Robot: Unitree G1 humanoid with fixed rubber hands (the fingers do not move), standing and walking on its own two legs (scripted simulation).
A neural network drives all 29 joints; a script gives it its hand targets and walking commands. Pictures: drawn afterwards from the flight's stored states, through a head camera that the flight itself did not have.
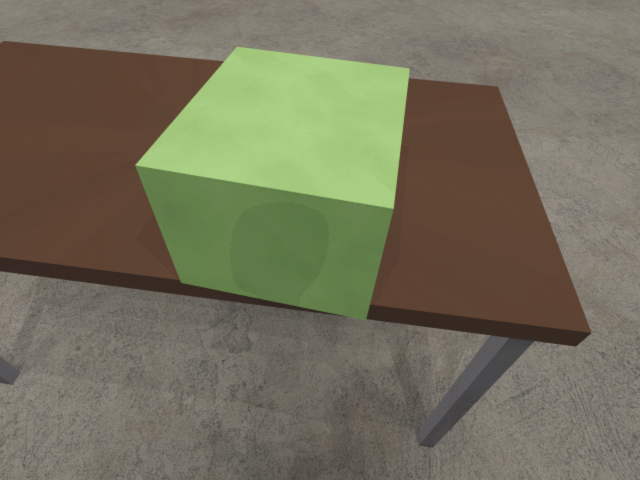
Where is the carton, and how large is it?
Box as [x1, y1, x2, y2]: [135, 47, 409, 319]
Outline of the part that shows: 236,47 135,165 181,282 365,319 393,209 409,68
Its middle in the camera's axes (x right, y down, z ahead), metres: -0.03 -0.09 +0.58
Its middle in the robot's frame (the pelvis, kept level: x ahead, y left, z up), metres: +0.52 +0.06 +0.10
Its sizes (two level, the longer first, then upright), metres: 0.314 0.274 0.215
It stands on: a table, 0.74 m high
